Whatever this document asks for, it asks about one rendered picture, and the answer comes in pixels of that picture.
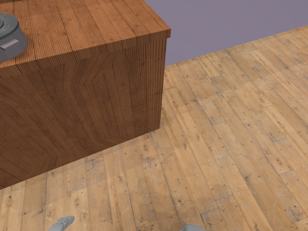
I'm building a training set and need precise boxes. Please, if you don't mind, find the left robot hand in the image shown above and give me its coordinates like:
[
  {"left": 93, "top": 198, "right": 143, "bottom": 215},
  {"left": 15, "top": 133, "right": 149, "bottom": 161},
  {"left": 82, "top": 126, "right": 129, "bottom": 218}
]
[{"left": 48, "top": 216, "right": 75, "bottom": 231}]

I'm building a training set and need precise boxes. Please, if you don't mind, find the pot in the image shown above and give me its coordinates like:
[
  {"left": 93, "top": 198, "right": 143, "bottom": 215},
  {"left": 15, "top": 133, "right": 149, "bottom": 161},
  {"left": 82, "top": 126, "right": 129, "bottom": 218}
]
[{"left": 0, "top": 26, "right": 27, "bottom": 62}]

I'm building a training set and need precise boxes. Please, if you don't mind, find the lid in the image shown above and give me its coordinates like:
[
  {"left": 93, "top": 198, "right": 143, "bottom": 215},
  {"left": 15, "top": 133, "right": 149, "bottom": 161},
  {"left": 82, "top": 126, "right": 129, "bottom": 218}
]
[{"left": 0, "top": 13, "right": 19, "bottom": 40}]

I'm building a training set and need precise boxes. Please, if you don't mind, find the table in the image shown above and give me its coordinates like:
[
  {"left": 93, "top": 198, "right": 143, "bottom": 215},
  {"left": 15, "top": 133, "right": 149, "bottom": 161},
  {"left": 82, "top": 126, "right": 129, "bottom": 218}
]
[{"left": 0, "top": 0, "right": 171, "bottom": 190}]

